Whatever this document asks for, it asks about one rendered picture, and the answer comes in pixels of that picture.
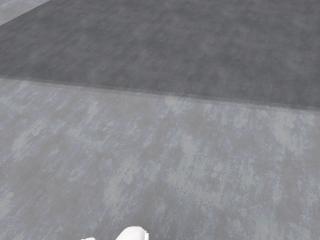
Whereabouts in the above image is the left robot thigh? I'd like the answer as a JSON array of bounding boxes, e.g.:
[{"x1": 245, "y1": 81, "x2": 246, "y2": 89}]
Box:
[{"x1": 116, "y1": 226, "x2": 149, "y2": 240}]

